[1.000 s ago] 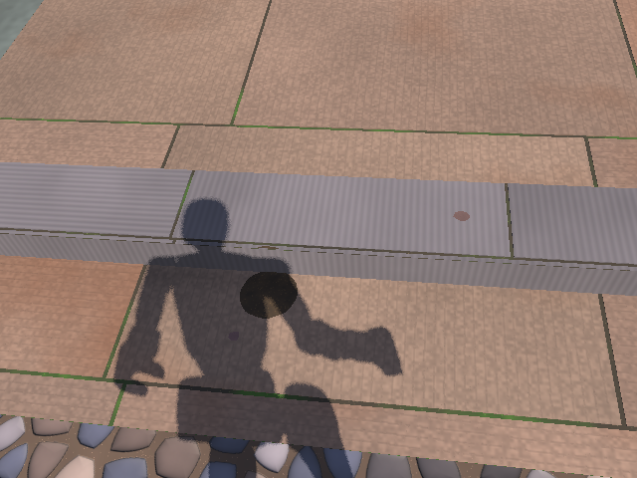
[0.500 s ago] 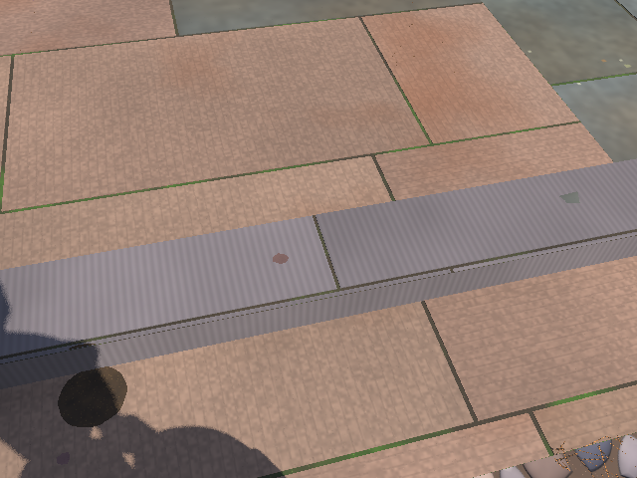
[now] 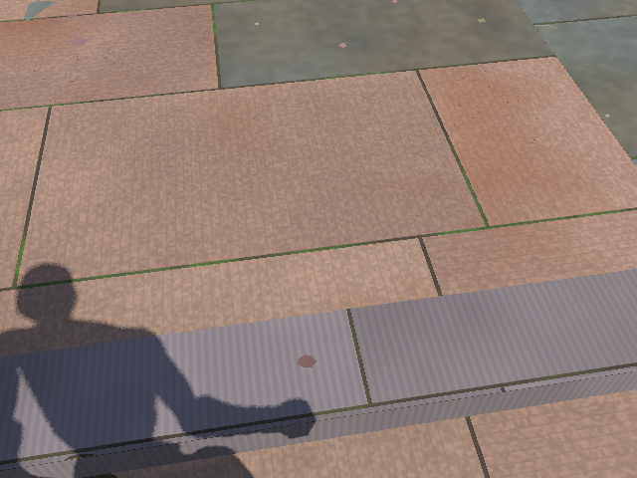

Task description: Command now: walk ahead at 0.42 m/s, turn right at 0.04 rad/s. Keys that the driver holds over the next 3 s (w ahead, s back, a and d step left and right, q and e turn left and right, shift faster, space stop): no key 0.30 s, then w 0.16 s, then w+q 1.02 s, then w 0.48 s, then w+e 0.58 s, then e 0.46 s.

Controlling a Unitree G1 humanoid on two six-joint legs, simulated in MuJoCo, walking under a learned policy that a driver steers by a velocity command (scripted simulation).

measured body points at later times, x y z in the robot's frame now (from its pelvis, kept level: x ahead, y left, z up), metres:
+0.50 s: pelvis +0.17 +0.04 +0.00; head +0.18 +0.03 +0.45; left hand +0.25 +0.28 -0.14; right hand +0.20 -0.22 -0.14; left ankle +0.19 +0.11 -0.74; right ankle +0.17 -0.08 -0.72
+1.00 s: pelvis +0.35 +0.07 -0.02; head +0.38 +0.09 +0.43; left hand +0.23 +0.29 -0.17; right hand +0.59 -0.10 -0.13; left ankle +0.39 +0.16 -0.72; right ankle +0.19 -0.08 -0.73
